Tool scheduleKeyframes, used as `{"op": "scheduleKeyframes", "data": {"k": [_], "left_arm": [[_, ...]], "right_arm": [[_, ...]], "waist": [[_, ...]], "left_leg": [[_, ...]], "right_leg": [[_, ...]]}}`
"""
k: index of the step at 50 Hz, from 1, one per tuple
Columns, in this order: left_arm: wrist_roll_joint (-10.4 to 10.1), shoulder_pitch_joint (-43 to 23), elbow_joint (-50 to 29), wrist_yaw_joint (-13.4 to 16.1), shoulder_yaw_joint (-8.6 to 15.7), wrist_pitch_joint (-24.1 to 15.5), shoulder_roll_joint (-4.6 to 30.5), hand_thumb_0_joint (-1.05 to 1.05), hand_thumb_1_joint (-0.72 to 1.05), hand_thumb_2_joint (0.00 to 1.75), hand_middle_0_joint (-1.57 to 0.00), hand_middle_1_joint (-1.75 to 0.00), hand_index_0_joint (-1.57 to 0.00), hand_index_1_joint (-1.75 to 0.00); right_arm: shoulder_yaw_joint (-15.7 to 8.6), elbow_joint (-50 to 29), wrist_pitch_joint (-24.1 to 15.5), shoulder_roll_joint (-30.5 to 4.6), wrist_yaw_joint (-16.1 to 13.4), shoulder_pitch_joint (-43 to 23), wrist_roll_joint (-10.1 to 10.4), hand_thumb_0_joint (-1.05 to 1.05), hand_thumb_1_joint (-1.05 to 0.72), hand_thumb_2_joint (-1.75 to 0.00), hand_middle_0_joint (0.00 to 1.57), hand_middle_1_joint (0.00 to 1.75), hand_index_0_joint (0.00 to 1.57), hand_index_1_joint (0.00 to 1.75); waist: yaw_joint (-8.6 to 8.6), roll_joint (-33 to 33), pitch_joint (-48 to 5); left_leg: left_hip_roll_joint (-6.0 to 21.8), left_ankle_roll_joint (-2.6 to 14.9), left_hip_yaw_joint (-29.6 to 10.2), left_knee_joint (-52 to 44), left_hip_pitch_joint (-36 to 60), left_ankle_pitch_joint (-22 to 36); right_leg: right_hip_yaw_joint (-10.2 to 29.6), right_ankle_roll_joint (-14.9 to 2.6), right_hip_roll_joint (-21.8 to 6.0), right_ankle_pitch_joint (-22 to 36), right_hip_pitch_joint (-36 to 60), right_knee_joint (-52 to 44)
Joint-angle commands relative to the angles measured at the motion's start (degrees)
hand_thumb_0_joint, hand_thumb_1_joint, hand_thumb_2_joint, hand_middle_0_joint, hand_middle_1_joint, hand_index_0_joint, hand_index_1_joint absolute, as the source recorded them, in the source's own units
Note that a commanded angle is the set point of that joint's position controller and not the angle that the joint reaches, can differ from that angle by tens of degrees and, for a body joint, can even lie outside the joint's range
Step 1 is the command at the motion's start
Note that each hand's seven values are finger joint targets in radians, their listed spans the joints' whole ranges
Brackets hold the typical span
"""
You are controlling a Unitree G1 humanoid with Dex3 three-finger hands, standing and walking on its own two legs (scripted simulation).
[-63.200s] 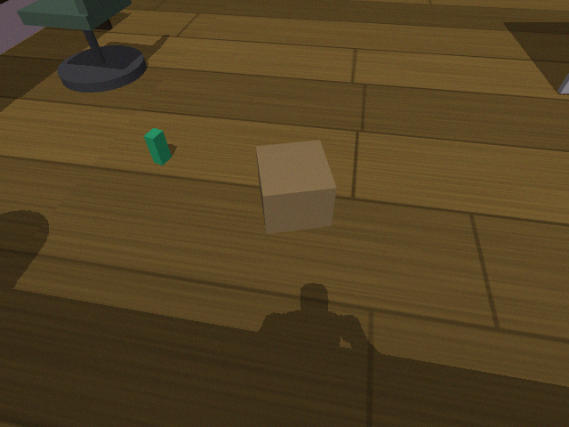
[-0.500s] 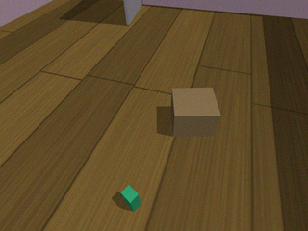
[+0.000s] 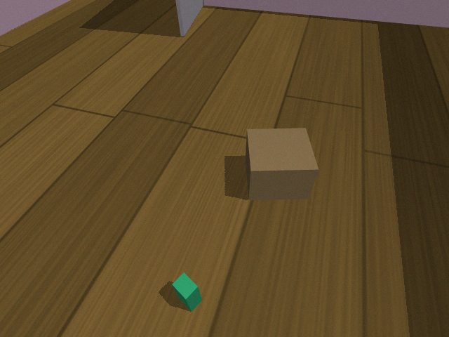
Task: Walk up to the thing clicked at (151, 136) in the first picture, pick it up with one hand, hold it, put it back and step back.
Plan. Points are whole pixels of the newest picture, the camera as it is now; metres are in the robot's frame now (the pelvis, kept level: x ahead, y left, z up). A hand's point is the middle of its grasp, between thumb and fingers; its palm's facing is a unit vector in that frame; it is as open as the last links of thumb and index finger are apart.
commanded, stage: stand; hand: left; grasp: from the side
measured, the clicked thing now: (187, 292) +0.39 +0.20 -0.69
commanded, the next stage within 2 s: step back in 0.26 s
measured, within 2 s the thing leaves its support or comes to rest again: neither
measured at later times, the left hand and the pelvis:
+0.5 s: hand out of the picture +0.08 +0.28 -0.17, palm faces -0.05 -0.92 -0.38, open 7.4 cm; pelvis -0.04 +0.02 -0.02, yaw -1 degrees
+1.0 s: hand out of the picture -0.02 +0.33 -0.18, palm faces -0.13 -0.92 -0.36, open 7.4 cm; pelvis -0.13 +0.07 -0.02, yaw -6 degrees
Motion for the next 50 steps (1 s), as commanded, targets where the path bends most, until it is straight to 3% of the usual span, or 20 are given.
{"op": "scheduleKeyframes", "data": {"k": [1, 10, 12, 13, 17, 19, 21, 22, 25, 27, 28, 29, 30, 31, 32, 34, 35, 42, 46, 50], "left_arm": [[0.1, -2.8, -3.5, 1.0, 2.6, -1.2, 12.6, 0.00, 0.90, 0.90, -0.20, -0.30, -0.20, -0.30], [0.1, -2.6, -3.5, 0.9, 2.5, -1.2, 12.6, 0.00, 0.90, 0.90, -0.20, -0.30, -0.20, -0.30], [0.1, -2.5, -3.7, 0.9, 2.5, -1.2, 12.6, 0.00, 0.90, 0.90, -0.20, -0.30, -0.20, -0.30], [-0.8, -1.3, -6.0, 1.0, 5.1, -0.5, 16.9, 0.00, 0.90, 0.90, -0.20, -0.30, -0.20, -0.30], [-0.7, -0.6, -9.9, 1.4, 6.1, 0.2, 17.5, 0.00, 0.90, 0.90, -0.20, -0.30, -0.20, -0.30], [-0.1, -1.4, -12.2, 1.6, 6.5, 0.5, 18.9, 0.00, 0.90, 0.90, -0.20, -0.30, -0.20, -0.30], [1.0, -2.6, -14.6, 1.8, 7.0, 0.8, 19.7, 0.00, 0.90, 0.90, -0.20, -0.30, -0.20, -0.30], [1.4, -3.7, -15.6, 1.8, 6.9, 0.9, 19.2, 0.00, 0.90, 0.90, -0.20, -0.30, -0.20, -0.30], [1.7, -4.9, -17.8, 1.9, 6.4, 1.5, 17.7, 0.00, 0.90, 0.90, -0.20, -0.30, -0.20, -0.30], [1.0, -6.6, -19.2, 1.7, 6.0, 2.5, 17.7, 0.00, 0.90, 0.90, -0.20, -0.30, -0.20, -0.30], [0.4, -5.7, -19.8, 1.5, 5.6, 3.1, 15.8, 0.00, 0.90, 0.90, -0.20, -0.30, -0.20, -0.30], [-0.3, -3.4, -20.8, 1.6, 4.9, 3.5, 12.1, 0.00, 0.90, 0.90, -0.20, -0.30, -0.20, -0.30], [0.1, -2.5, -20.1, 2.3, 5.2, 3.8, 12.8, 0.00, 0.90, 0.90, -0.20, -0.30, -0.20, -0.30], [0.6, -2.7, -19.6, 2.9, 5.6, 4.0, 14.0, 0.00, 0.90, 0.90, -0.20, -0.30, -0.20, -0.30], [0.7, -3.7, -19.2, 3.0, 6.1, 4.2, 14.6, 0.00, 0.90, 0.90, -0.20, -0.30, -0.20, -0.30], [-0.3, 1.5, -17.6, 2.6, 5.9, 4.2, 14.1, 0.00, 0.90, 0.90, -0.20, -0.30, -0.20, -0.30], [-0.2, 2.6, -17.8, 2.4, 6.1, 4.0, 14.2, 0.00, 0.90, 0.90, -0.20, -0.30, -0.20, -0.30], [0.6, 1.3, -20.8, 1.8, 7.0, 3.7, 13.6, 0.00, 0.90, 0.90, -0.20, -0.30, -0.20, -0.30], [0.9, 3.1, -21.1, 1.6, 7.1, 3.9, 13.2, 0.00, 0.90, 0.90, -0.20, -0.30, -0.20, -0.30], [1.2, 5.6, -21.0, 1.0, 7.5, 3.8, 13.0, 0.00, 0.90, 0.90, -0.20, -0.30, -0.20, -0.30]], "right_arm": [[-2.1, -3.3, -1.4, -11.4, -0.7, -1.6, 0.1, 0.00, -0.90, -0.90, 0.20, 0.30, 0.20, 0.30], [-2.0, -3.5, -1.4, -11.4, -0.7, -1.4, 0.0, 0.00, -0.90, -0.90, 0.20, 0.30, 0.20, 0.30], [-2.2, -3.7, -1.4, -11.7, -0.7, -1.7, 0.1, 0.00, -0.90, -0.90, 0.20, 0.30, 0.20, 0.30], [-3.3, -5.2, -0.4, -14.6, -0.5, -3.2, 0.4, 0.00, -0.90, -0.90, 0.20, 0.30, 0.20, 0.30], [-3.8, -8.0, 0.8, -13.1, -0.4, -0.5, 1.1, 0.00, -0.90, -0.90, 0.20, 0.30, 0.20, 0.30], [-4.0, -9.4, 1.5, -12.5, -0.2, 0.2, 0.9, 0.00, -0.90, -0.90, 0.20, 0.30, 0.20, 0.30], [-4.6, -10.8, 2.5, -12.0, -0.1, 1.7, 0.6, 0.00, -0.90, -0.90, 0.20, 0.30, 0.20, 0.30], [-4.5, -11.2, 2.7, -11.6, 0.1, 3.0, 0.8, 0.00, -0.90, -0.90, 0.20, 0.30, 0.20, 0.30], [-4.9, -12.4, 2.3, -12.5, 0.0, 4.8, 0.8, 0.00, -0.90, -0.90, 0.20, 0.30, 0.20, 0.30], [-5.1, -11.8, 1.7, -12.2, -0.2, 8.5, -0.2, 0.00, -0.90, -0.90, 0.20, 0.30, 0.20, 0.30], [-5.6, -12.2, 1.3, -13.1, -0.5, 8.8, -1.1, 0.00, -0.90, -0.90, 0.20, 0.30, 0.20, 0.30], [-7.0, -13.3, 0.8, -18.7, -0.7, 7.2, -2.5, 0.00, -0.90, -0.90, 0.20, 0.30, 0.20, 0.30], [-7.4, -14.5, 0.5, -21.9, -0.7, 4.4, -1.9, 0.00, -0.90, -0.90, 0.20, 0.30, 0.20, 0.30], [-7.8, -15.7, 0.5, -22.7, -0.9, 4.7, -1.3, 0.00, -0.90, -0.90, 0.20, 0.30, 0.20, 0.30], [-7.5, -15.8, 0.3, -20.7, -1.3, 3.3, -1.3, 0.00, -0.90, -0.90, 0.20, 0.30, 0.20, 0.30], [-6.5, -17.2, 0.1, -16.6, -2.1, -2.2, -1.3, 0.00, -0.90, -0.90, 0.20, 0.30, 0.20, 0.30], [-6.4, -17.5, 0.0, -15.3, -2.5, -0.9, -0.9, 0.00, -0.90, -0.90, 0.20, 0.30, 0.20, 0.30], [-6.9, -18.4, 0.0, -14.9, -3.1, 5.6, -0.2, 0.00, -0.90, -0.90, 0.20, 0.30, 0.20, 0.30], [-7.2, -19.6, 0.0, -15.8, -2.9, 4.9, -0.3, 0.00, -0.90, -0.90, 0.20, 0.30, 0.20, 0.30], [-7.3, -20.6, -0.2, -16.8, -2.4, 2.0, -0.6, 0.00, -0.90, -0.90, 0.20, 0.30, 0.20, 0.30]], "waist": [[0.21, -0.7, -3.8], [0.14, -1.0, -2.6], [0.14, -0.8, -3.5], [0.71, -2.0, 2.7], [-0.31, -5.5, -5.7], [-0.03, -8.6, -6.4], [0.17, -12.6, -5.9], [-0.42, -12.8, -6.3], [-0.27, -12.2, -7.0], [-2.33, -9.6, -7.2], [-2.62, -3.8, -5.5], [-0.65, 11.0, -4.9], [-0.09, 9.4, -3.9], [-2.02, 10.4, -4.7], [-1.70, 7.3, -2.8], [2.64, 7.0, -3.2], [2.34, 7.5, -3.9], [-1.94, 4.7, -4.5], [-1.87, 4.6, -6.1], [-0.85, 3.7, -6.1]], "left_leg": [[6.4, 1.36, -4.8, -3.0, 0.2, 7.5], [6.5, 1.49, -4.8, -3.6, -0.6, 4.4], [6.6, 1.55, -4.8, -3.3, 0.4, 5.4], [5.7, 2.68, -5.8, 2.8, -4.6, 11.6], [2.0, 2.96, -2.9, 14.3, -4.7, 8.9], [-1.9, 2.46, -1.6, 22.0, -6.9, -1.2], [-4.2, 2.97, -3.7, 33.8, -11.1, -21.0], [-3.7, 3.30, -5.5, 34.7, -12.2, -22.0], [-3.2, 2.88, -4.2, 29.8, -12.2, -17.1], [-2.7, 2.65, -1.7, 13.6, -7.6, -5.8], [0.6, 2.20, -5.9, 4.7, -6.4, 4.0], [12.3, 3.96, -22.4, 0.7, -1.7, 20.7], [16.9, 7.64, -24.3, 3.7, -2.1, 34.7], [19.4, 8.89, -28.2, 2.3, -5.4, 33.0], [17.2, 7.17, -25.5, 2.1, -6.4, 30.5], [9.8, 3.14, -14.3, 6.2, 0.2, 33.1], [8.6, 1.91, -12.9, 7.3, 2.5, 33.0], [11.5, 5.05, -14.0, 8.2, 7.2, 33.2], [14.9, 9.16, -17.1, 8.1, 6.0, 29.5], [16.7, 12.90, -18.1, 6.0, -0.6, 17.3]], "right_leg": [[5.6, -1.46, -6.6, 10.3, 0.8, -2.7], [5.9, -1.38, -6.5, 7.4, 0.1, -3.5], [5.9, -1.51, -6.5, 8.6, 0.0, -3.0], [7.3, -1.90, -6.1, 17.5, -4.6, 1.4], [10.9, -7.18, -9.8, 21.9, -3.6, 2.7], [15.6, -11.62, -14.5, 22.2, -5.2, 1.6], [18.5, -16.02, -19.0, 22.5, -7.2, 2.0], [16.6, -16.24, -18.3, 23.4, -6.8, 3.7], [13.6, -13.30, -14.7, 23.1, -6.2, 7.7], [11.2, -9.10, -11.5, 16.3, -7.0, 12.9], [9.2, -6.25, -7.8, 9.2, -9.3, 18.5], [6.3, -3.02, 2.2, -8.2, -18.8, 28.6], [9.1, -1.67, 7.5, -24.9, -23.2, 35.6], [13.6, -1.31, 8.3, -27.9, -21.5, 41.5], [15.6, -1.53, 7.8, -24.8, -21.4, 45.4], [15.2, -1.57, 7.2, -16.2, -25.1, 47.3], [13.8, -1.30, 6.5, -13.6, -24.7, 45.4], [10.7, 0.87, 5.3, -16.7, -21.6, 37.2], [9.2, 0.01, 3.8, -19.2, -18.6, 33.5], [7.4, -1.02, 2.9, -19.7, -14.6, 32.1]]}}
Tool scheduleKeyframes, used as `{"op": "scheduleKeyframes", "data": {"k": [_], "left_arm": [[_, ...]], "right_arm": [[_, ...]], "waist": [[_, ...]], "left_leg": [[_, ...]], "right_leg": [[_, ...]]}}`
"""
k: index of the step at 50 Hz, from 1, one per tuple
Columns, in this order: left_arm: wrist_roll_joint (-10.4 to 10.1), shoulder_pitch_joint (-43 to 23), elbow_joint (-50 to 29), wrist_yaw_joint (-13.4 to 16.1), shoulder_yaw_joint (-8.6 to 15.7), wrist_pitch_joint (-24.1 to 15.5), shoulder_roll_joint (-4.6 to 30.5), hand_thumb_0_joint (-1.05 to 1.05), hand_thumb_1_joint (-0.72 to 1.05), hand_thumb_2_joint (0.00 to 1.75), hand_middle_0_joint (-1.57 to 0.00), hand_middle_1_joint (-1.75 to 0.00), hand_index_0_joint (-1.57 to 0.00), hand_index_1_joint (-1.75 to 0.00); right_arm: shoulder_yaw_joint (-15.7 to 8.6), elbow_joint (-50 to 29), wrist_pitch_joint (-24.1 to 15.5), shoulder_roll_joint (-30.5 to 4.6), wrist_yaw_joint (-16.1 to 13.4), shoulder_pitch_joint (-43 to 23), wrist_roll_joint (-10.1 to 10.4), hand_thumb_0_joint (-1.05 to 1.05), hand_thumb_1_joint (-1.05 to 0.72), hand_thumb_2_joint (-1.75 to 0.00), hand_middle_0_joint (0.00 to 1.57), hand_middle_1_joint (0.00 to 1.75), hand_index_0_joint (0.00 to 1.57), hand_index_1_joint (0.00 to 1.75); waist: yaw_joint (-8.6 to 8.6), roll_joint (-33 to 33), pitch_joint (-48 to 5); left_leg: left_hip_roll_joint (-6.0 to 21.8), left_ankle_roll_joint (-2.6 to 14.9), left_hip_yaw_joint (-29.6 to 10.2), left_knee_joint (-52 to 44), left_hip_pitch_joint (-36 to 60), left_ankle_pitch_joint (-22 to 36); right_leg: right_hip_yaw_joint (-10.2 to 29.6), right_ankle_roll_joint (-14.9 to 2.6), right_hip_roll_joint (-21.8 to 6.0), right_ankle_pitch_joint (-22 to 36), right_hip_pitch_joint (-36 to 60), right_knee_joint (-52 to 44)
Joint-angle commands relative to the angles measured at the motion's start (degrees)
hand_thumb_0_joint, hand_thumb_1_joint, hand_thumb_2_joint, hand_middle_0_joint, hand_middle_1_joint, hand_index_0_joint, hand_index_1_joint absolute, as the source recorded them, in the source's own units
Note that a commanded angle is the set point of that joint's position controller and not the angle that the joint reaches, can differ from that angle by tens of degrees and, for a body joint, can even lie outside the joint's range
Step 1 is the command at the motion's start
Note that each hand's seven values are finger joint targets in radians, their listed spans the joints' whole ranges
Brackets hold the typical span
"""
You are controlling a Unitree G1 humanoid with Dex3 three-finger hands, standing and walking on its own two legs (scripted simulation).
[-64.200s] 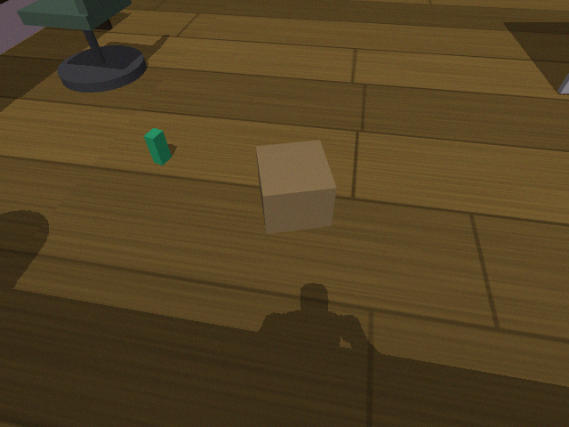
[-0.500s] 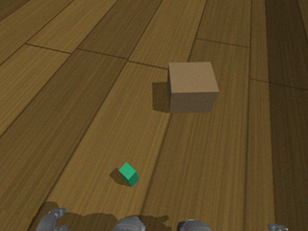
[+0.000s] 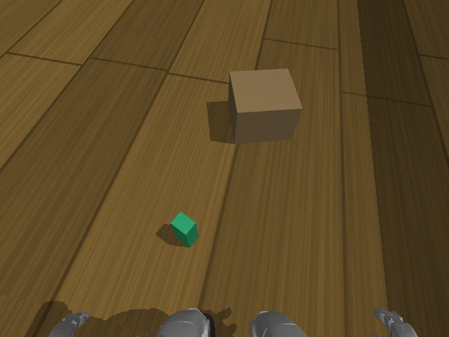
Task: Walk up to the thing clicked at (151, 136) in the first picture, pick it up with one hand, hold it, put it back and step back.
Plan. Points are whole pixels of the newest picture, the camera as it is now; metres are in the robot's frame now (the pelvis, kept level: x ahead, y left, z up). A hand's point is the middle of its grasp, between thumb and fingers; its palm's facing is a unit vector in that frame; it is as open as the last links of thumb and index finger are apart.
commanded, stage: step back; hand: left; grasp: from the side
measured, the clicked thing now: (185, 230) +0.50 +0.18 -0.67
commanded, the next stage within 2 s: none
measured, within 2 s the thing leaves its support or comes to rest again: neither
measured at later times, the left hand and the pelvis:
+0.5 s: hand out of the picture -0.03 +0.21 -0.14, palm faces +0.04 -0.93 -0.36, open 7.4 cm; pelvis -0.15 -0.05 +0.00, yaw +4 degrees
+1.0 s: hand out of the picture -0.26 +0.17 -0.14, palm faces +0.01 -0.92 -0.40, open 7.4 cm; pelvis -0.32 -0.10 -0.01, yaw +1 degrees
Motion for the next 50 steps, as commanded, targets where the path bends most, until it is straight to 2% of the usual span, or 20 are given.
{"op": "scheduleKeyframes", "data": {"k": [1, 6, 7, 8, 9, 13, 20, 24, 26, 27, 28, 30, 32, 39, 43, 44, 45, 46, 47, 50], "left_arm": [[0.6, 3.5, -4.9, 0.2, 3.5, -1.8, 9.7, 0.00, 0.90, 0.90, -0.20, -0.30, -0.20, -0.30], [0.9, 11.4, -2.2, -0.7, 4.2, -2.3, 9.2, 0.00, 0.90, 0.90, -0.20, -0.30, -0.20, -0.30], [1.6, 10.9, -2.7, -0.6, 4.9, -2.7, 11.6, 0.00, 0.90, 0.90, -0.20, -0.30, -0.20, -0.30], [1.5, 8.3, -4.7, -0.8, 5.7, -2.8, 15.2, 0.00, 0.90, 0.90, -0.20, -0.30, -0.20, -0.30], [2.0, 2.2, -7.1, -0.7, 6.1, -2.9, 19.1, 0.00, 0.90, 0.90, -0.20, -0.30, -0.20, -0.30], [1.4, -5.6, -10.1, 0.4, 4.4, -3.4, 12.3, 0.00, 0.90, 0.90, -0.20, -0.30, -0.20, -0.30], [1.6, 2.2, -10.8, 0.8, 4.4, -2.8, 12.1, 0.00, 0.90, 0.90, -0.20, -0.30, -0.20, -0.30], [0.7, -0.3, -11.7, 0.3, 3.9, -1.8, 13.0, 0.00, 0.90, 0.90, -0.20, -0.30, -0.20, -0.30], [0.5, 0.6, -12.2, -0.1, 2.8, -1.5, 10.5, 0.00, 0.90, 0.90, -0.20, -0.30, -0.20, -0.30], [0.2, -2.5, -13.2, 0.1, 2.9, -1.9, 10.0, 0.00, 0.90, 0.90, -0.20, -0.30, -0.20, -0.30], [1.2, -7.0, -13.2, 0.7, 4.3, -1.9, 11.8, 0.00, 0.90, 0.90, -0.20, -0.30, -0.20, -0.30], [0.0, -3.3, -10.6, 0.7, 4.2, -1.4, 10.1, 0.00, 0.90, 0.90, -0.20, -0.30, -0.20, -0.30], [-0.5, 1.6, -8.8, 0.7, 4.5, -1.4, 10.6, 0.00, 0.90, 0.90, -0.20, -0.30, -0.20, -0.30], [0.1, 0.2, -8.8, 0.3, 3.6, -2.4, 9.2, 0.00, 0.90, 0.90, -0.20, -0.30, -0.20, -0.30], [0.5, 9.5, -3.4, 0.2, 3.4, -3.5, 8.8, 0.00, 0.90, 0.90, -0.20, -0.30, -0.20, -0.30], [1.3, 9.3, -3.3, 0.2, 4.0, -4.0, 11.4, 0.00, 0.90, 0.90, -0.20, -0.30, -0.20, -0.30], [1.8, 7.8, -4.5, 0.1, 5.6, -4.1, 17.0, 0.00, 0.90, 0.90, -0.20, -0.30, -0.20, -0.30], [1.9, 2.6, -6.6, 0.1, 6.6, -3.9, 23.0, 0.00, 0.90, 0.90, -0.20, -0.30, -0.20, -0.30], [1.4, 0.5, -7.8, 0.4, 5.9, -4.2, 21.0, 0.00, 0.90, 0.90, -0.20, -0.30, -0.20, -0.30], [1.6, -5.9, -8.8, 1.2, 4.4, -4.1, 15.0, 0.00, 0.90, 0.90, -0.20, -0.30, -0.20, -0.30]], "right_arm": [[-4.9, -4.4, -1.5, -17.4, -0.8, 0.9, -0.3, 0.00, -0.90, -0.90, 0.20, 0.30, 0.20, 0.30], [-4.2, -4.9, -0.6, -17.5, 0.0, -3.5, 0.0, 0.00, -0.90, -0.90, 0.20, 0.30, 0.20, 0.30], [-3.7, -4.9, -0.4, -15.9, 0.2, -2.5, 0.3, 0.00, -0.90, -0.90, 0.20, 0.30, 0.20, 0.30], [-3.0, -5.7, -0.4, -13.1, 0.3, -3.7, 0.7, 0.00, -0.90, -0.90, 0.20, 0.30, 0.20, 0.30], [-3.6, -4.9, 0.0, -13.6, -0.3, -4.0, 0.6, 0.00, -0.90, -0.90, 0.20, 0.30, 0.20, 0.30], [-2.7, -2.3, -0.3, -13.7, -0.4, 3.8, 1.5, 0.00, -0.90, -0.90, 0.20, 0.30, 0.20, 0.30], [-2.2, -4.7, -0.7, -13.2, -0.6, 3.6, 0.6, 0.00, -0.90, -0.90, 0.20, 0.30, 0.20, 0.30], [-2.8, -2.3, -0.9, -12.5, -0.2, 10.2, 0.3, 0.00, -0.90, -0.90, 0.20, 0.30, 0.20, 0.30], [-4.1, -2.5, -1.2, -16.6, -0.1, 11.0, -0.8, 0.00, -0.90, -0.90, 0.20, 0.30, 0.20, 0.30], [-5.2, -4.2, -1.1, -22.9, 0.4, 6.1, -0.8, 0.00, -0.90, -0.90, 0.20, 0.30, 0.20, 0.30], [-5.8, -5.1, -1.4, -24.3, 0.3, 5.1, -1.1, 0.00, -0.90, -0.90, 0.20, 0.30, 0.20, 0.30], [-4.0, -5.3, -1.9, -19.4, -0.6, 1.3, -1.1, 0.00, -0.90, -0.90, 0.20, 0.30, 0.20, 0.30], [-3.7, -6.1, -2.0, -17.9, -1.0, 0.1, -0.7, 0.00, -0.90, -0.90, 0.20, 0.30, 0.20, 0.30], [-4.2, -6.7, -1.0, -18.0, -0.8, 4.6, -0.9, 0.00, -0.90, -0.90, 0.20, 0.30, 0.20, 0.30], [-4.0, -7.7, 0.6, -18.7, 0.0, -0.5, 0.1, 0.00, -0.90, -0.90, 0.20, 0.30, 0.20, 0.30], [-3.3, -7.9, 0.9, -16.4, 0.1, 0.0, 0.4, 0.00, -0.90, -0.90, 0.20, 0.30, 0.20, 0.30], [-2.5, -9.0, 0.8, -12.8, 0.1, 0.1, 0.8, 0.00, -0.90, -0.90, 0.20, 0.30, 0.20, 0.30], [-3.0, -8.9, 1.1, -13.4, -1.0, -2.1, 0.7, 0.00, -0.90, -0.90, 0.20, 0.30, 0.20, 0.30], [-3.8, -8.4, 1.3, -15.6, -1.1, -2.5, 0.6, 0.00, -0.90, -0.90, 0.20, 0.30, 0.20, 0.30], [-2.9, -5.5, 0.8, -14.5, -0.7, 3.0, 1.5, 0.00, -0.90, -0.90, 0.20, 0.30, 0.20, 0.30]], "waist": [[-0.37, 6.7, -15.4], [3.48, 6.9, -15.2], [3.12, 0.8, -13.5], [3.28, -10.4, -8.6], [3.48, -15.5, -6.2], [-0.80, -4.8, -6.5], [4.14, -7.4, -12.4], [0.48, -5.9, -15.9], [0.06, 2.9, -15.3], [-0.28, 16.6, -12.2], [-3.17, 15.3, -10.0], [0.90, 6.5, -10.5], [3.02, 7.1, -10.5], [-1.28, 11.7, -13.8], [2.92, 12.7, -18.8], [2.74, 7.7, -17.4], [2.22, -7.7, -15.1], [4.70, -17.8, -13.1], [3.27, -12.3, -9.7], [-0.25, -7.2, -8.5]], "left_leg": [[19.9, 7.32, -21.9, -10.1, 12.3, 17.1], [16.6, 2.37, -17.1, -7.8, 1.2, 3.9], [12.0, -1.10, -13.9, -2.4, -4.3, -1.8], [1.0, -4.92, -8.5, 7.9, -11.7, -13.8], [-3.2, -5.98, -8.6, 24.3, -7.7, -20.9], [-6.0, -5.63, -13.3, 34.9, -7.1, -12.5], [-1.8, -6.17, -8.5, 15.1, -8.2, -17.2], [-0.8, -3.79, -4.3, -6.5, 3.4, -4.1], [9.3, 0.40, -18.2, -12.0, 10.0, -0.8], [22.6, 7.89, -33.4, -15.4, 5.1, 6.9], [26.7, 13.54, -37.9, -16.4, -2.2, 12.3], [19.6, 9.92, -25.2, -10.5, 0.8, 27.8], [16.8, 8.14, -19.7, -8.0, 3.1, 28.8], [16.5, 9.20, -18.4, -4.2, 11.6, 27.1], [13.8, 4.32, -16.3, 1.7, 6.5, 18.2], [10.7, 1.11, -15.2, 4.9, -2.5, 9.0], [0.5, -2.88, -11.3, 14.1, -14.4, -9.1], [-3.2, -4.54, -11.9, 28.4, -12.1, -23.1], [-1.6, -4.83, -17.2, 35.5, -9.6, -21.8], [-4.2, -4.96, -14.1, 37.2, -9.5, -14.2]], "right_leg": [[-1.1, -1.05, -1.9, -1.0, -3.0, -1.8], [-4.4, -3.37, -3.1, 10.0, 9.0, -22.7], [4.2, -5.63, -7.4, 8.3, 8.9, -28.0], [19.2, -11.09, -16.4, 6.3, 4.0, -34.5], [25.5, -18.06, -25.1, 5.8, -7.4, -38.3], [6.3, -11.26, -14.7, 29.2, -3.5, -30.2], [6.9, -13.06, -17.8, 37.2, 14.8, -24.7], [4.4, -8.99, -15.4, 32.0, 12.7, -21.1], [1.6, -3.78, -10.1, 15.7, -0.7, -15.2], [-8.4, -0.48, 0.1, -0.6, -8.2, -4.0], [-1.1, 0.09, -0.3, -8.1, -6.6, 9.1], [4.6, -1.02, 3.0, -4.2, -8.4, 21.2], [4.3, -0.86, 3.0, -0.5, -10.0, 24.4], [-2.8, 1.57, -1.3, -2.3, -6.3, -0.3], [-7.7, -0.85, -1.6, 14.5, 7.7, -28.1], [-1.0, -2.08, -4.9, 15.6, 11.5, -27.4], [15.3, -6.65, -16.1, 18.6, 12.9, -29.2], [25.6, -17.42, -27.4, 21.7, -0.4, -32.7], [24.4, -17.47, -27.2, 21.8, -7.4, -33.1], [6.2, -12.12, -17.1, 32.4, -3.5, -24.6]]}}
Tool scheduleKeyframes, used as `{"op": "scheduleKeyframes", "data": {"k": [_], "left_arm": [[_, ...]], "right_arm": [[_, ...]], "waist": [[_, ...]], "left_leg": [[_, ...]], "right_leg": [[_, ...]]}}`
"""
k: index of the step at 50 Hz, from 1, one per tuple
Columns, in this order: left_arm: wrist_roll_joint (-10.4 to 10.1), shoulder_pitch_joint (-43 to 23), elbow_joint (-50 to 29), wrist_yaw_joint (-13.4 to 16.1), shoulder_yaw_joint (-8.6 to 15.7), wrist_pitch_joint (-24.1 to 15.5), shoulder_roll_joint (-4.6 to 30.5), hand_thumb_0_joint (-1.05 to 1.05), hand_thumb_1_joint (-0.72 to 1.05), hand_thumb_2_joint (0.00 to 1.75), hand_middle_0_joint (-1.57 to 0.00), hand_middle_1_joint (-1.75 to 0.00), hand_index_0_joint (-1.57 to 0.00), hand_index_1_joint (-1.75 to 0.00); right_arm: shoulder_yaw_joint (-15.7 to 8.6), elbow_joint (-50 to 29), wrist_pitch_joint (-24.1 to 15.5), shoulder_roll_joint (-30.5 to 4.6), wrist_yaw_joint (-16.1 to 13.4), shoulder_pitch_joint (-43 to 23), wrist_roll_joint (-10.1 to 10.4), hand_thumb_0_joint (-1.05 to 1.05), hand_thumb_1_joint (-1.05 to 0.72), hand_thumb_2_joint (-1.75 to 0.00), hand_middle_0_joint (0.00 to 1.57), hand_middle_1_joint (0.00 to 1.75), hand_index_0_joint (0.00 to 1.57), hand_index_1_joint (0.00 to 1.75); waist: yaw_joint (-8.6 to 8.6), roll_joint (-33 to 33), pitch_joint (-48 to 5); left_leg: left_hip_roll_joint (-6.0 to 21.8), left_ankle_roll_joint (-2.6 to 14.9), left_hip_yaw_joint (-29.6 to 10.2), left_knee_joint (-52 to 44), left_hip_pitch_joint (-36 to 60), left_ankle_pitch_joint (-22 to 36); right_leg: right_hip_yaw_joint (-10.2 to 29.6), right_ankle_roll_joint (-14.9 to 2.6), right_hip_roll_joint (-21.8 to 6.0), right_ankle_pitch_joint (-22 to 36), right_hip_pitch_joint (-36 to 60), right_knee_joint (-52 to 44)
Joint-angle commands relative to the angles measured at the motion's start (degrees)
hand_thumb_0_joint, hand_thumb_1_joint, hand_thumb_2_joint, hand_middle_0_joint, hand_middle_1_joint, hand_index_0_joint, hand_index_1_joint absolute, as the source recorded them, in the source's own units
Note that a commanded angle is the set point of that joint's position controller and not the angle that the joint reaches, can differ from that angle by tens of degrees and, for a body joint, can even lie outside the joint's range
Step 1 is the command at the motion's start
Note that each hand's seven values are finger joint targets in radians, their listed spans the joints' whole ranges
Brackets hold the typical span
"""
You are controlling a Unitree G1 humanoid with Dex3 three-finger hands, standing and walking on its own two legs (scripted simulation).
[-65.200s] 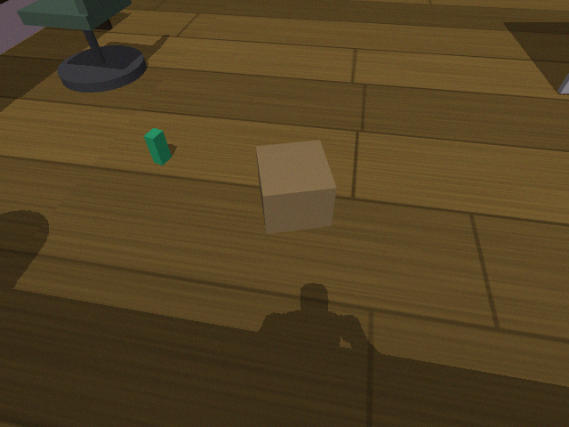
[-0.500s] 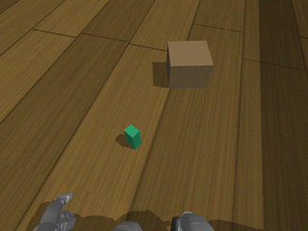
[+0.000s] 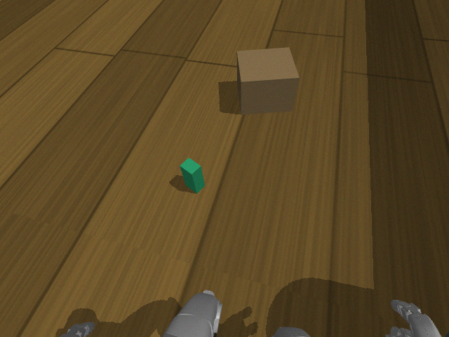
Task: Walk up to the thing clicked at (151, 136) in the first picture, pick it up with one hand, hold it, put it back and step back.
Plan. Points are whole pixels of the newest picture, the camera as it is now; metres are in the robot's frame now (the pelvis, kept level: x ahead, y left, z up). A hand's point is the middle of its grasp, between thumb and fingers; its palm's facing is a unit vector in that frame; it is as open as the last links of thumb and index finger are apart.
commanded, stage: step back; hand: left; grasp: from the side
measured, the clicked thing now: (193, 176) +0.83 +0.27 -0.66
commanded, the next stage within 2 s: stand in 1.48 s
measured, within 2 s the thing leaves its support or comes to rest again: neither
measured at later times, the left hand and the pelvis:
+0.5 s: hand out of the picture -0.10 +0.25 -0.15, palm faces -0.01 -0.92 -0.39, open 7.4 cm; pelvis -0.17 -0.02 +0.00, yaw +0 degrees
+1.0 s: hand out of the picture -0.13 +0.27 -0.14, palm faces +0.05 -0.93 -0.37, open 7.4 cm; pelvis -0.17 -0.01 +0.01, yaw +4 degrees
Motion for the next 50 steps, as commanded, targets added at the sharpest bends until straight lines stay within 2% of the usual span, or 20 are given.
{"op": "scheduleKeyframes", "data": {"k": [1, 6, 9, 10, 11, 12, 15, 21, 24, 25, 26, 27, 30, 34, 37, 40, 41, 42, 43, 50], "left_arm": [[0.8, -7.7, -7.9, 2.4, 5.0, -1.9, 15.8, 0.00, 0.90, 0.90, -0.20, -0.30, -0.20, -0.30], [0.6, -3.4, -7.8, 3.0, 4.6, -1.2, 16.1, 0.00, 0.90, 0.90, -0.20, -0.30, -0.20, -0.30], [-0.5, -4.3, -8.3, 2.6, 3.0, 0.0, 14.6, 0.00, 0.90, 0.90, -0.20, -0.30, -0.20, -0.30], [-0.7, -1.6, -8.0, 2.5, 2.3, 0.2, 12.0, 0.00, 0.90, 0.90, -0.20, -0.30, -0.20, -0.30], [-1.3, -5.5, -9.3, 3.4, 2.7, 0.0, 12.8, 0.00, 0.90, 0.90, -0.20, -0.30, -0.20, -0.30], [-0.3, -8.2, -8.2, 3.8, 3.6, 0.2, 14.1, 0.00, 0.90, 0.90, -0.20, -0.30, -0.20, -0.30], [-1.6, -2.0, -4.4, 3.0, 3.6, 0.6, 13.1, 0.00, 0.90, 0.90, -0.20, -0.30, -0.20, -0.30], [-0.2, -2.2, -3.1, 0.7, 3.1, -1.9, 11.9, 0.00, 0.90, 0.90, -0.20, -0.30, -0.20, -0.30], [0.4, 5.1, 2.5, 0.9, 3.7, -3.2, 11.1, 0.00, 0.90, 0.90, -0.20, -0.30, -0.20, -0.30], [1.1, 6.4, 3.2, 1.1, 4.9, -3.8, 14.1, 0.00, 0.90, 0.90, -0.20, -0.30, -0.20, -0.30], [1.7, 4.1, 1.7, 1.3, 5.7, -4.1, 18.6, 0.00, 0.90, 0.90, -0.20, -0.30, -0.20, -0.30], [1.5, -1.4, 0.1, 1.3, 6.3, -4.1, 22.5, 0.00, 0.90, 0.90, -0.20, -0.30, -0.20, -0.30], [1.0, -7.1, -0.5, 1.5, 4.9, -5.5, 16.5, 0.00, 0.90, 0.90, -0.20, -0.30, -0.20, -0.30], [1.1, -2.0, 1.0, 0.8, 5.1, -5.8, 16.3, 0.00, 0.90, 0.90, -0.20, -0.30, -0.20, -0.30], [0.7, 0.0, 1.7, 0.5, 5.1, -5.2, 16.8, 0.00, 0.90, 0.90, -0.20, -0.30, -0.20, -0.30], [0.0, -1.0, 1.2, 0.2, 3.3, -4.1, 15.2, 0.00, 0.90, 0.90, -0.20, -0.30, -0.20, -0.30], [0.0, -1.0, 0.8, 0.2, 2.2, -4.0, 12.4, 0.00, 0.90, 0.90, -0.20, -0.30, -0.20, -0.30], [-1.0, -3.1, -0.3, 0.0, 1.2, -4.0, 9.3, 0.00, 0.90, 0.90, -0.20, -0.30, -0.20, -0.30], [-0.9, -6.0, -0.3, 0.7, 2.6, -3.5, 13.3, 0.00, 0.90, 0.90, -0.20, -0.30, -0.20, -0.30], [-0.8, -0.9, 3.0, -0.1, 2.3, -4.1, 11.6, 0.00, 0.90, 0.90, -0.20, -0.30, -0.20, -0.30]], "right_arm": [[-2.7, -3.2, -2.1, -10.0, -0.8, 3.9, 0.3, 0.00, -0.90, -0.90, 0.20, 0.30, 0.20, 0.30], [-2.5, -4.0, -2.4, -8.6, -0.3, 3.7, -0.9, 0.00, -0.90, -0.90, 0.20, 0.30, 0.20, 0.30], [-3.6, -0.7, -2.7, -9.8, -0.1, 9.2, -1.7, 0.00, -0.90, -0.90, 0.20, 0.30, 0.20, 0.30], [-4.6, -1.3, -2.7, -13.6, 0.1, 7.0, -2.5, 0.00, -0.90, -0.90, 0.20, 0.30, 0.20, 0.30], [-5.5, -2.9, -2.5, -20.2, 0.9, 5.0, -2.0, 0.00, -0.90, -0.90, 0.20, 0.30, 0.20, 0.30], [-5.8, -3.1, -2.8, -19.9, 0.9, 4.2, -2.1, 0.00, -0.90, -0.90, 0.20, 0.30, 0.20, 0.30], [-3.5, -3.5, -3.2, -13.7, -0.3, -1.5, -2.1, 0.00, -0.90, -0.90, 0.20, 0.30, 0.20, 0.30], [-3.9, -1.8, -3.5, -12.8, 0.5, 3.4, -2.5, 0.00, -0.90, -0.90, 0.20, 0.30, 0.20, 0.30], [-3.9, -1.1, -2.2, -12.9, 1.0, 2.7, -2.3, 0.00, -0.90, -0.90, 0.20, 0.30, 0.20, 0.30], [-3.0, -1.4, -2.2, -9.8, 1.1, 3.6, -2.2, 0.00, -0.90, -0.90, 0.20, 0.30, 0.20, 0.30], [-1.9, -2.9, -2.6, -6.2, 1.2, -0.1, -1.7, 0.00, -0.90, -0.90, 0.20, 0.30, 0.20, 0.30], [-3.1, -2.2, -2.7, -9.7, 0.5, -1.9, -1.9, 0.00, -0.90, -0.90, 0.20, 0.30, 0.20, 0.30], [-3.0, 2.0, -3.7, -9.5, 1.2, 3.7, -0.5, 0.00, -0.90, -0.90, 0.20, 0.30, 0.20, 0.30], [-2.8, 2.4, -4.5, -9.8, 2.1, 3.5, -1.3, 0.00, -0.90, -0.90, 0.20, 0.30, 0.20, 0.30], [-2.7, 2.5, -5.6, -8.9, 2.4, 1.9, -1.7, 0.00, -0.90, -0.90, 0.20, 0.30, 0.20, 0.30], [-3.2, 4.7, -6.6, -7.8, 1.9, 6.3, -1.4, 0.00, -0.90, -0.90, 0.20, 0.30, 0.20, 0.30], [-3.8, 5.9, -7.0, -8.7, 1.4, 9.5, -1.7, 0.00, -0.90, -0.90, 0.20, 0.30, 0.20, 0.30], [-4.9, 6.2, -7.1, -13.7, 1.0, 11.8, -1.9, 0.00, -0.90, -0.90, 0.20, 0.30, 0.20, 0.30], [-5.8, 5.8, -7.0, -18.0, 1.3, 12.8, -1.7, 0.00, -0.90, -0.90, 0.20, 0.30, 0.20, 0.30], [-3.9, 3.5, -6.9, -11.9, 0.9, 5.9, -1.7, 0.00, -0.90, -0.90, 0.20, 0.30, 0.20, 0.30]], "waist": [[-1.77, -11.1, -5.8], [0.67, -13.5, -8.8], [-1.90, -9.0, -11.7], [-0.87, 2.9, -11.9], [-3.25, 13.8, -12.4], [-4.54, 11.1, -10.4], [0.84, 3.9, -8.5], [-3.58, 7.5, -10.9], [0.11, 6.8, -9.3], [0.31, -0.8, -8.7], [2.31, -12.4, -5.0], [2.12, -12.1, 0.1], [-1.84, -6.7, 0.1], [1.11, -11.3, -1.3], [2.29, -11.6, -1.5], [-1.04, -9.2, -5.7], [-2.63, -4.9, -9.0], [-3.71, 7.8, -10.7], [-5.17, 7.3, -8.7], [-1.86, 8.0, -5.9]], "left_leg": [[-2.0, -0.39, -0.7, 8.9, 3.7, -0.5], [1.6, -0.06, 4.6, -15.4, 5.8, -2.1], [2.9, 1.52, 5.0, -36.4, 20.2, 15.9], [14.3, 5.88, -10.9, -39.1, 25.5, 22.7], [25.4, 15.15, -21.9, -40.6, 17.8, 30.0], [27.6, 18.51, -25.7, -42.3, 10.1, 28.5], [18.4, 13.00, -8.1, -36.2, 10.6, 33.4], [16.7, 11.68, -8.7, -38.7, 20.6, -2.3], [14.3, 8.18, -4.3, -33.8, 10.4, -2.0], [10.5, 4.85, -1.0, -25.9, 1.9, -4.7], [1.6, 0.73, 3.3, -17.5, -5.8, -4.4], [3.7, -0.72, -2.4, -10.1, 0.4, -3.6], [1.8, -0.56, -2.2, -7.8, 1.4, 5.7], [3.1, -1.35, 1.3, -14.1, 1.4, 4.4], [3.5, -0.69, 5.8, -23.3, 4.4, 1.2], [1.1, 0.58, 9.3, -36.9, 20.2, 10.8], [3.8, 1.42, 4.6, -38.8, 28.3, 13.2], [16.0, 6.40, -15.8, -42.7, 30.9, 6.9], [23.2, 13.95, -25.2, -45.6, 25.3, -2.6], [15.7, 10.43, -6.7, -40.0, 17.4, 19.9]], "right_leg": [[8.9, -11.81, -12.6, 25.9, -3.9, -11.7], [9.8, -10.95, -14.3, 31.6, 7.8, -8.1], [7.0, -6.21, -10.4, 23.3, 0.2, 0.3], [1.9, -2.81, -3.7, 5.9, -10.6, 8.9], [-2.0, -0.86, 2.8, -15.7, -11.6, 19.8], [4.2, -0.84, 3.3, -17.3, -8.2, 29.9], [6.8, -1.38, 4.7, -8.8, -10.0, 37.6], [-1.0, 0.16, 0.7, -11.6, -5.0, 1.9], [-3.3, -2.95, 2.3, -1.1, 10.1, -19.7], [6.9, -4.44, -2.0, -5.7, 14.5, -20.6], [27.4, -9.08, -14.7, -27.9, 6.7, -28.1], [33.9, -14.30, -22.6, -35.5, -9.6, -30.1], [17.0, -9.08, -13.3, -18.1, -2.5, -26.1], [13.4, -9.03, -12.9, -18.3, 3.9, -25.8], [11.0, -10.02, -14.0, -5.7, 7.6, -22.5], [3.4, -7.43, -10.6, 11.7, 3.3, -11.8], [0.3, -5.68, -8.5, 15.9, -0.5, -4.2], [-5.4, -2.29, -0.9, 3.2, -10.4, 6.8], [-2.5, -2.41, -0.6, -13.7, -12.4, 13.1], [-3.3, -0.93, -3.0, -3.8, -4.7, 4.3]]}}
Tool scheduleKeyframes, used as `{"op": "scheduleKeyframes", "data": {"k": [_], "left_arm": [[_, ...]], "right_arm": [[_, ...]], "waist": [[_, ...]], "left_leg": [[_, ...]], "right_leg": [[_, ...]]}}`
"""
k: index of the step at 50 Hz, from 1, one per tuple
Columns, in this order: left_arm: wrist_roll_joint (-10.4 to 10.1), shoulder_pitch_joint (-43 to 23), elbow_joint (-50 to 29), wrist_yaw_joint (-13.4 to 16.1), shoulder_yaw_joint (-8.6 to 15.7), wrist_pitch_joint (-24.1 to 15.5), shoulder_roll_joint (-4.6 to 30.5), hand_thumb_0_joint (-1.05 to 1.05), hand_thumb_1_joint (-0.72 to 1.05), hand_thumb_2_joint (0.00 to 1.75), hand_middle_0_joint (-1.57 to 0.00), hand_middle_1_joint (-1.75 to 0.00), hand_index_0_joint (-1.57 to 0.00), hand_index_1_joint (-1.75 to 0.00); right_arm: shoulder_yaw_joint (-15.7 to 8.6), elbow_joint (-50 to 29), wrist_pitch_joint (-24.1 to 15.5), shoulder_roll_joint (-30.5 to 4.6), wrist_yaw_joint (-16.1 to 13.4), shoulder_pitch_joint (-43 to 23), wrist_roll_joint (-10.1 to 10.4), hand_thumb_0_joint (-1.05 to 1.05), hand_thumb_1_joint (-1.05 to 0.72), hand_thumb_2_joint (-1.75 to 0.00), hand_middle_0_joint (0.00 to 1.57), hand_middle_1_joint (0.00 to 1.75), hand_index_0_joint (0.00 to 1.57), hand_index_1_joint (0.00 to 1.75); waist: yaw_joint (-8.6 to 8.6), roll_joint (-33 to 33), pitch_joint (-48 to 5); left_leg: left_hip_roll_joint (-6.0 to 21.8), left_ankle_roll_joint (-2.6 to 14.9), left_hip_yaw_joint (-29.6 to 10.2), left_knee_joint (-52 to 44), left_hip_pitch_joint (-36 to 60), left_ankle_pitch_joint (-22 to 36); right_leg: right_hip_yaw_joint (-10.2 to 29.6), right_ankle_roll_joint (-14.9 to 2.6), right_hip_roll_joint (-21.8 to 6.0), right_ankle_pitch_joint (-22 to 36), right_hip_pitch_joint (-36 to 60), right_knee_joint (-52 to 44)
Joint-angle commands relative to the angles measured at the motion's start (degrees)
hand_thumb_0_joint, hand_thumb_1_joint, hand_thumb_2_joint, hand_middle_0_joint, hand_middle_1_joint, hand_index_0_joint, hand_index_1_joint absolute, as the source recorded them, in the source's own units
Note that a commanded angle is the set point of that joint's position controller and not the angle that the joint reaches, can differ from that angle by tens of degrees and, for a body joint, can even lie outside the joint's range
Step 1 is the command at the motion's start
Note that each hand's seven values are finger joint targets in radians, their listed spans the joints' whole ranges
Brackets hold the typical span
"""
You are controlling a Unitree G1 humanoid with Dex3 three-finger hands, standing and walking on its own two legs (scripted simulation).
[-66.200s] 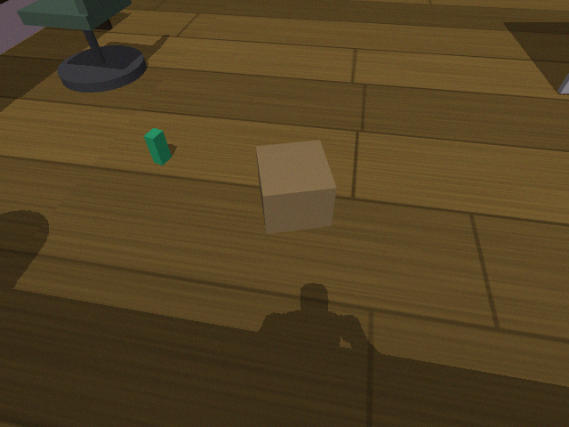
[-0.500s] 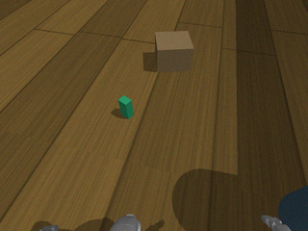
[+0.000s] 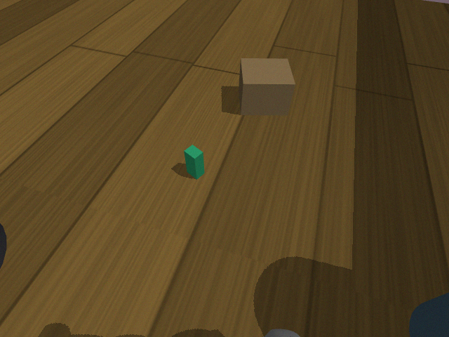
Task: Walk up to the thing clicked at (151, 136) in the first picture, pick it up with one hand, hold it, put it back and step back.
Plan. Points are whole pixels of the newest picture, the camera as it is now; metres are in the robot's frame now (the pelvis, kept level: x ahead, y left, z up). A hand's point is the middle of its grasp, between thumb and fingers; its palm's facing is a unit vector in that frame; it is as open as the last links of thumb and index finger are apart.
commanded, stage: step back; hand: left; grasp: from the side
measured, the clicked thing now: (194, 162) +1.02 +0.21 -0.68
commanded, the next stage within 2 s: stand in 0.48 s
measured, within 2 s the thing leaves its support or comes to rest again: neither
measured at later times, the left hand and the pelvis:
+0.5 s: hand (109, 328) +0.15 +0.25 -0.14, palm faces +0.03 -0.94 -0.34, open 7.4 cm; pelvis +0.04 -0.01 +0.00, yaw +1 degrees
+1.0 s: hand out of the picture +0.11 +0.23 -0.14, palm faces -0.02 -0.94 -0.34, open 7.4 cm; pelvis +0.03 -0.02 +0.02, yaw +0 degrees
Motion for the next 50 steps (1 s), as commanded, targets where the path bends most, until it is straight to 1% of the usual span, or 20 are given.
{"op": "scheduleKeyframes", "data": {"k": [1, 2, 4, 5, 6, 7, 8, 10, 12, 13, 14, 15, 20, 22, 23, 24, 34, 43, 45, 50], "left_arm": [[0.1, -1.3, -3.5, 0.7, 2.7, -2.2, 8.6, 0.00, 0.90, 0.90, -0.20, -0.30, -0.20, -0.30], [-0.1, -0.5, -2.7, 1.0, 2.9, -2.4, 8.3, 0.00, 0.90, 0.90, -0.20, -0.30, -0.20, -0.30], [0.2, 1.5, -0.9, 1.8, 3.0, -2.9, 8.5, 0.00, 0.90, 0.90, -0.20, -0.30, -0.20, -0.30], [0.6, 1.2, -1.0, 2.2, 3.6, -3.2, 10.5, 0.00, 0.90, 0.90, -0.20, -0.30, -0.20, -0.30], [1.1, 0.2, -1.6, 2.6, 4.0, -3.8, 14.4, 0.00, 0.90, 0.90, -0.20, -0.30, -0.20, -0.30], [0.7, -5.1, -2.6, 2.2, 4.0, -3.6, 16.8, 0.00, 0.90, 0.90, -0.20, -0.30, -0.20, -0.30], [0.7, -8.6, -3.7, 2.0, 3.6, -3.7, 15.3, 0.00, 0.90, 0.90, -0.20, -0.30, -0.20, -0.30], [0.3, -9.3, -3.1, 2.3, 2.7, -3.7, 12.7, 0.00, 0.90, 0.90, -0.20, -0.30, -0.20, -0.30], [0.2, -11.0, -2.3, 2.1, 2.3, -3.3, 12.2, 0.00, 0.90, 0.90, -0.20, -0.30, -0.20, -0.30], [0.0, -10.5, -2.2, 1.9, 1.9, -3.1, 10.9, 0.00, 0.90, 0.90, -0.20, -0.30, -0.20, -0.30], [-0.5, -9.5, -1.8, 1.7, 1.6, -2.8, 9.7, 0.00, 0.90, 0.90, -0.20, -0.30, -0.20, -0.30], [-0.9, -9.9, -1.0, 1.8, 1.7, -2.8, 10.0, 0.00, 0.90, 0.90, -0.20, -0.30, -0.20, -0.30], [-0.9, -10.1, 1.1, 1.9, 1.5, -3.1, 9.9, 0.00, 0.90, 0.90, -0.20, -0.30, -0.20, -0.30], [-0.9, -10.9, 1.5, 1.9, 1.5, -2.9, 9.5, 0.00, 0.90, 0.90, -0.20, -0.30, -0.20, -0.30], [-0.9, -10.7, 1.7, 2.0, 1.4, -2.8, 9.4, 0.00, 0.90, 0.90, -0.20, -0.30, -0.20, -0.30], [-1.4, -10.2, 3.4, 1.7, 0.1, -2.4, 6.8, 0.00, 0.90, 0.90, -0.20, -0.30, -0.20, -0.30], [-0.7, -11.0, 5.7, 1.7, -0.6, -2.9, 8.3, 0.00, 0.90, 0.90, -0.20, -0.30, -0.20, -0.30], [-0.3, -10.2, 6.6, 1.7, -0.9, -3.0, 8.5, 0.00, 0.90, 0.90, -0.20, -0.30, -0.20, -0.30], [-0.3, -10.1, 6.4, 1.7, -0.8, -3.1, 8.9, 0.00, 0.90, 0.90, -0.20, -0.30, -0.20, -0.30], [-0.4, -9.8, 6.5, 1.6, -0.8, -2.9, 8.9, 0.00, 0.90, 0.90, -0.20, -0.30, -0.20, -0.30]], "right_arm": [[-3.5, -4.3, -0.8, -15.1, -1.3, -2.1, 0.0, 0.00, -0.90, -0.90, 0.20, 0.30, 0.20, 0.30], [-3.1, -4.4, -0.3, -15.0, -1.3, -3.5, 0.2, 0.00, -0.90, -0.90, 0.20, 0.30, 0.20, 0.30], [-1.9, -4.9, 0.6, -12.9, -1.4, -6.7, 1.2, 0.00, -0.90, -0.90, 0.20, 0.30, 0.20, 0.30], [-1.0, -4.7, 0.8, -10.0, -1.5, -6.0, 1.6, 0.00, -0.90, -0.90, 0.20, 0.30, 0.20, 0.30], [-0.5, -5.0, 1.0, -8.2, -1.5, -5.6, 2.0, 0.00, -0.90, -0.90, 0.20, 0.30, 0.20, 0.30], [-1.3, -3.2, 1.6, -10.2, -2.0, -3.8, 1.7, 0.00, -0.90, -0.90, 0.20, 0.30, 0.20, 0.30], [-1.7, -1.2, 1.8, -11.5, -2.1, -1.8, 1.3, 0.00, -0.90, -0.90, 0.20, 0.30, 0.20, 0.30], [-1.2, 0.0, 1.2, -10.9, -1.8, -2.9, 1.5, 0.00, -0.90, -0.90, 0.20, 0.30, 0.20, 0.30], [-1.2, 2.0, 0.7, -10.7, -1.6, -1.9, 1.1, 0.00, -0.90, -0.90, 0.20, 0.30, 0.20, 0.30], [-1.4, 2.3, 0.5, -11.8, -1.6, -2.4, 0.7, 0.00, -0.90, -0.90, 0.20, 0.30, 0.20, 0.30], [-1.2, 1.9, 0.3, -12.6, -1.6, -5.1, 0.5, 0.00, -0.90, -0.90, 0.20, 0.30, 0.20, 0.30], [-1.2, 1.9, 0.2, -13.8, -1.3, -8.0, 1.1, 0.00, -0.90, -0.90, 0.20, 0.30, 0.20, 0.30], [-0.6, 4.1, 0.0, -12.5, -1.6, -9.7, 1.2, 0.00, -0.90, -0.90, 0.20, 0.30, 0.20, 0.30], [-0.7, 4.7, 0.2, -12.2, -1.7, -9.8, 1.2, 0.00, -0.90, -0.90, 0.20, 0.30, 0.20, 0.30], [-0.7, 4.7, 0.3, -12.1, -1.7, -10.6, 1.3, 0.00, -0.90, -0.90, 0.20, 0.30, 0.20, 0.30], [-0.2, 4.5, -0.1, -12.3, -1.4, -10.3, 1.7, 0.00, -0.90, -0.90, 0.20, 0.30, 0.20, 0.30], [-0.2, 5.9, 0.0, -12.0, -1.1, -12.8, 1.8, 0.00, -0.90, -0.90, 0.20, 0.30, 0.20, 0.30], [0.2, 6.3, 0.5, -11.5, -0.7, -13.2, 1.8, 0.00, -0.90, -0.90, 0.20, 0.30, 0.20, 0.30], [0.2, 6.3, 0.4, -11.7, -0.7, -12.7, 1.7, 0.00, -0.90, -0.90, 0.20, 0.30, 0.20, 0.30], [0.3, 6.5, 0.5, -11.9, -0.6, -12.1, 1.6, 0.00, -0.90, -0.90, 0.20, 0.30, 0.20, 0.30]], "waist": [[-0.31, 11.6, -2.6], [0.73, 11.6, -3.4], [3.10, 8.2, -5.3], [3.18, 3.5, -6.6], [2.42, -5.4, -7.1], [1.25, -6.8, -6.3], [-0.24, -4.7, -4.1], [-0.64, -4.1, -3.1], [-1.59, -6.8, -4.8], [-1.14, -4.6, -6.2], [0.51, -2.0, -6.2], [1.30, 0.0, -5.6], [1.02, 3.1, -9.1], [0.77, 3.6, -9.9], [0.98, 3.9, -9.6], [0.37, 4.4, -9.6], [-0.01, 2.7, -8.7], [-0.14, 1.9, -5.6], [-0.32, 1.9, -6.9], [-0.22, 2.2, -5.9]], "left_leg": [[12.0, 8.49, -12.2, -10.0, -1.6, 10.6], [11.8, 7.91, -10.9, -7.7, -3.4, 12.3], [9.0, 4.60, -7.7, -0.9, -6.9, 12.8], [7.1, 2.17, -7.1, 3.0, -10.9, 9.0], [1.6, -0.51, -5.1, 9.9, -13.3, -0.9], [0.5, -1.20, -3.7, 14.8, -6.2, -16.4], [1.7, -1.51, -4.0, 15.5, -3.4, -16.8], [2.3, -0.82, -3.4, 7.4, -4.3, -10.3], [3.2, -0.37, -3.1, -3.0, 2.8, 3.6], [5.1, 0.43, -5.6, -4.4, 4.9, 10.3], [7.9, 1.57, -9.3, -6.0, 2.5, 10.3], [8.2, 2.24, -9.5, -5.5, -1.1, 9.8], [7.4, 0.97, -6.1, -6.5, 2.0, 20.2], [7.4, 0.75, -5.7, -6.9, 3.3, 22.5], [7.6, 0.76, -5.7, -7.3, 3.6, 21.9], [8.2, 0.61, -6.9, -10.8, 5.1, 20.2], [8.4, -0.10, -5.2, -14.1, 9.0, 20.4], [7.8, -0.60, -4.8, -16.5, 7.7, 11.7], [8.0, -0.52, -4.6, -16.1, 8.9, 12.8], [7.9, -0.58, -4.8, -16.8, 7.0, 9.9]], "right_leg": [[-1.5, 0.94, 0.0, 4.2, 2.8, -10.1], [-2.6, 1.08, 0.9, 7.9, 7.0, -14.6], [-2.7, 0.93, 2.0, 17.7, 15.3, -24.8], [3.4, 0.10, -1.8, 20.7, 19.5, -26.2], [19.3, -3.83, -12.2, 17.1, 17.0, -32.0], [23.9, -11.00, -19.6, 13.5, 6.6, -32.6], [22.7, -11.91, -18.9, 13.1, 2.7, -30.8], [14.4, -8.07, -13.6, 20.8, 4.9, -27.8], [8.5, -3.90, -10.0, 25.7, 3.6, -25.0], [6.5, -2.19, -8.2, 27.4, 3.4, -23.2], [5.1, -0.49, -5.6, 22.0, 4.4, -23.6], [3.4, 0.12, -3.9, 17.3, 8.0, -24.1], [2.7, -0.55, -5.0, 30.3, 14.5, -23.5], [2.1, -0.55, -5.0, 30.6, 15.2, -24.0], [1.8, -0.39, -4.9, 30.3, 14.7, -24.6], [2.8, -0.14, -4.5, 29.4, 15.3, -25.8], [3.1, 0.58, -5.7, 32.7, 17.3, -31.2], [3.4, 0.92, -5.3, 25.4, 14.7, -34.5], [3.7, 0.69, -5.6, 26.9, 14.8, -34.3], [3.6, 0.66, -5.3, 23.9, 14.5, -34.7]]}}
